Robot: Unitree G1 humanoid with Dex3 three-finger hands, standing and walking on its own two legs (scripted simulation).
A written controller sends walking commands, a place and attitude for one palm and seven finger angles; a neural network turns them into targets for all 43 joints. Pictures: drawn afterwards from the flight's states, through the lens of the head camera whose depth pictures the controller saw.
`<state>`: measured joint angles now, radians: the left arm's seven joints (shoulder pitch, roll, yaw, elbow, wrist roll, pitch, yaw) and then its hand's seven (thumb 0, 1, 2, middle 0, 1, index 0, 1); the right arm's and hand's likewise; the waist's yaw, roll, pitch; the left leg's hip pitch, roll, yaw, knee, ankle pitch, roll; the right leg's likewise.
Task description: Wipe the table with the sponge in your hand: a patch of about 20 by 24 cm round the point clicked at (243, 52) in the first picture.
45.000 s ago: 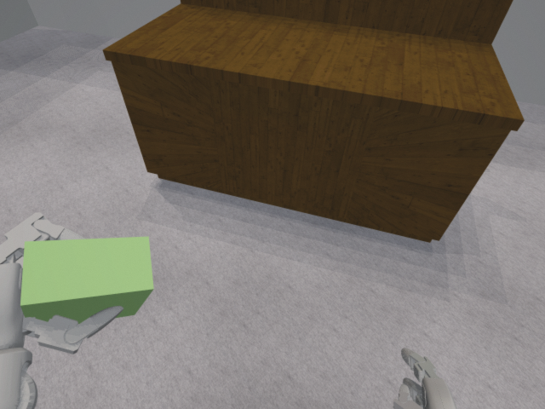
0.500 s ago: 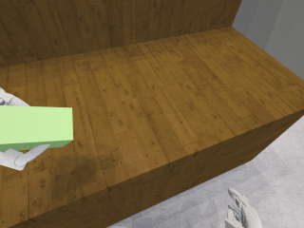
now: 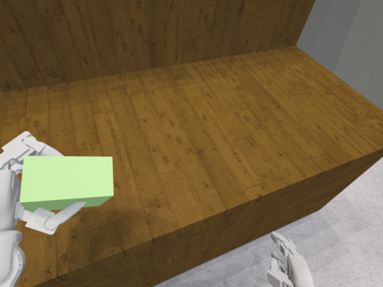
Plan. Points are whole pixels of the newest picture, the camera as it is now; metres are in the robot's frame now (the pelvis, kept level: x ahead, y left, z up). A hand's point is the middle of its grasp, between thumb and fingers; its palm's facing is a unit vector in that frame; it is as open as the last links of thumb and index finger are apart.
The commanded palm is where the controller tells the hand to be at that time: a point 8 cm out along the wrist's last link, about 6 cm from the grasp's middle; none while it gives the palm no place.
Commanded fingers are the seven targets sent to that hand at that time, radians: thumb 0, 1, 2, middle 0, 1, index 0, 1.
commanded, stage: come to a stop and stand still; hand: left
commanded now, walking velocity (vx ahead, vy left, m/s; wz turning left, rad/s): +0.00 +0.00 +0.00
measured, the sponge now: (80, 184) +0.24 +0.21 +0.13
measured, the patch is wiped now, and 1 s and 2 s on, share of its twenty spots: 0.00 0.00 0.00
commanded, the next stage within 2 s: look again from close up in 0.22 s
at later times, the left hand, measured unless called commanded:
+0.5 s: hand (50, 178) +0.23 +0.25 +0.16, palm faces +0.36 -0.85 -0.38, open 9.8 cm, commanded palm +0.17 +0.29 +0.17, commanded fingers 0.00 0.10 1.30 -1.20 -1.60 -1.20 -1.60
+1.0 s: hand (65, 172) +0.24 +0.23 +0.16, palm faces +0.34 -0.86 -0.38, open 9.8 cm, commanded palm +0.18 +0.27 +0.17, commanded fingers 0.00 0.10 1.30 -1.20 -1.60 -1.20 -1.60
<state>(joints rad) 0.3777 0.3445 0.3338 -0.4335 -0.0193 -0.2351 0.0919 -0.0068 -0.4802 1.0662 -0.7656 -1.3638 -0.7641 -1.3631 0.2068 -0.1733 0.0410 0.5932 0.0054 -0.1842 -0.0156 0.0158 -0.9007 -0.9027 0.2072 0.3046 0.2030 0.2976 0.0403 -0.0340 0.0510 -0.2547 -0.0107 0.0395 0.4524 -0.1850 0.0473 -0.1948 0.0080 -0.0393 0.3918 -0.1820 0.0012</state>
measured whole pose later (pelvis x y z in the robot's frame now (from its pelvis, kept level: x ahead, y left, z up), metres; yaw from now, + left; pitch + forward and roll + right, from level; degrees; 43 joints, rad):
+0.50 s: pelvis +0.01 +0.01 +0.00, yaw +0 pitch +0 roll -2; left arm 0.43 0.37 0.34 -0.47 -0.02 -0.22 0.09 -0.01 -0.48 1.07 -0.77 -1.36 -0.76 -1.36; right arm 0.21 -0.19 0.03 0.58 0.01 -0.15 -0.03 0.02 -0.90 -0.90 0.21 0.30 0.20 0.30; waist 0.03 -0.02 0.06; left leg -0.24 -0.02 0.04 0.44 -0.19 0.05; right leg -0.18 0.00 -0.04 0.37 -0.18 0.01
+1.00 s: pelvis +0.02 -0.01 +0.00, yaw -1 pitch +0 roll -1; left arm 0.42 0.38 0.36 -0.48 -0.05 -0.19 0.08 -0.01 -0.48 1.07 -0.77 -1.36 -0.76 -1.36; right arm 0.20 -0.18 0.02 0.56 0.01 -0.13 -0.02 0.01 -0.90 -0.90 0.21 0.30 0.20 0.30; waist 0.02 -0.04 0.06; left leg -0.24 0.01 0.04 0.43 -0.20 0.03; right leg -0.19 0.02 -0.03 0.38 -0.19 -0.01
